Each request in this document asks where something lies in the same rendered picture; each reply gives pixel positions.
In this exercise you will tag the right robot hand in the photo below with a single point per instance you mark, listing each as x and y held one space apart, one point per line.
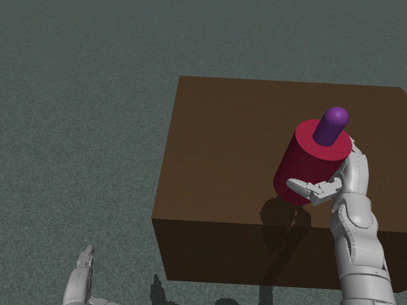
351 177

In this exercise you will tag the right robot arm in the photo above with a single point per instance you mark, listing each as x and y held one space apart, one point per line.
361 264

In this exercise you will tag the bottle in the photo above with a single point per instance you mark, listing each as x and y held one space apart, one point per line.
315 152

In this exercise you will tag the left robot hand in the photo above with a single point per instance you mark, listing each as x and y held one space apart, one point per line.
80 282

